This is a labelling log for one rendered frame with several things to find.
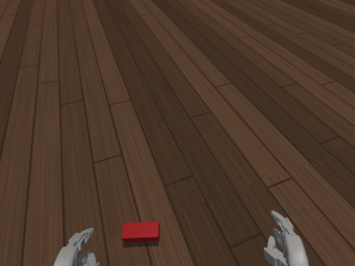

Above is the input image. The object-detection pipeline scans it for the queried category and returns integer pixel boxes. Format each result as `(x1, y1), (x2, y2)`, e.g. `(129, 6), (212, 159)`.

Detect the carton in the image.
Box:
(121, 222), (159, 242)

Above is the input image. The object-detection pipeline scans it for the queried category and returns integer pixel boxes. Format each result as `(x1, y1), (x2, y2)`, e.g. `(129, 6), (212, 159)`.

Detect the left robot hand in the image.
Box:
(53, 228), (99, 266)

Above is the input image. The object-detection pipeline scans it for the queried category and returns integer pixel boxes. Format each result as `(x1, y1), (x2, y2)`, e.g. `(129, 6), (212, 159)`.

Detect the right robot hand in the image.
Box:
(263, 211), (309, 266)

